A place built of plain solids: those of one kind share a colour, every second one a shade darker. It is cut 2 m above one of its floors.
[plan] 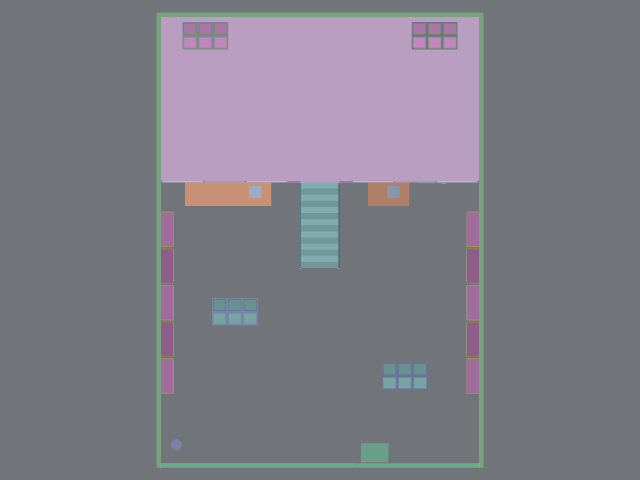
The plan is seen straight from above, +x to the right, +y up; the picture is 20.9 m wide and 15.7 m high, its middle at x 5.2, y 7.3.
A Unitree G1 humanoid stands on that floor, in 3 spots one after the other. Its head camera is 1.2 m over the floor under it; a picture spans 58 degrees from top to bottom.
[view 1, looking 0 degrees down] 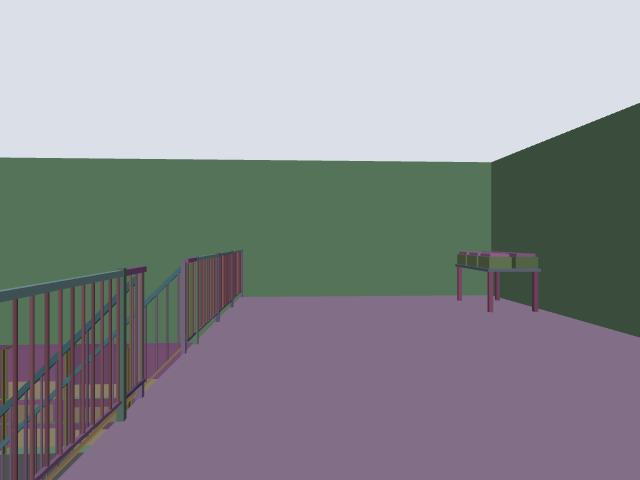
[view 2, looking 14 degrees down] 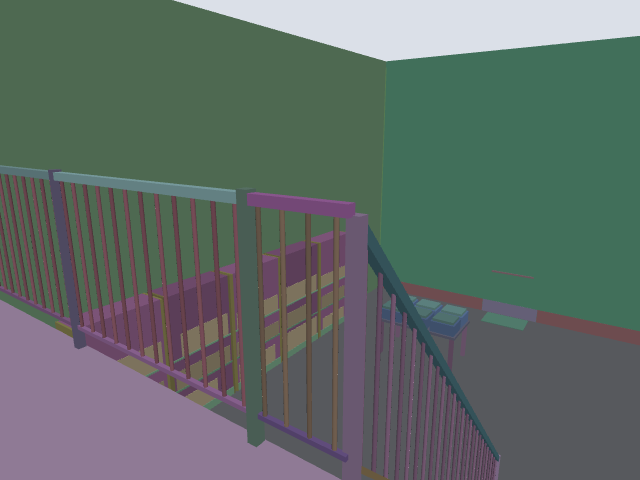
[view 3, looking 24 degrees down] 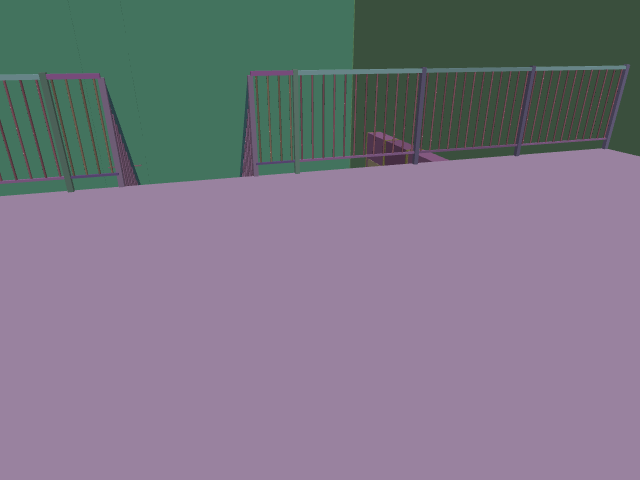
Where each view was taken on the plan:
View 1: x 9.20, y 10.38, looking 177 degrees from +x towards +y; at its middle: wall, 9.21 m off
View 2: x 5.19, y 10.28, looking -55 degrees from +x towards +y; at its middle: shelves_body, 8.89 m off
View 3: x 5.19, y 13.49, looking -107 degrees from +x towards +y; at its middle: upper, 2.95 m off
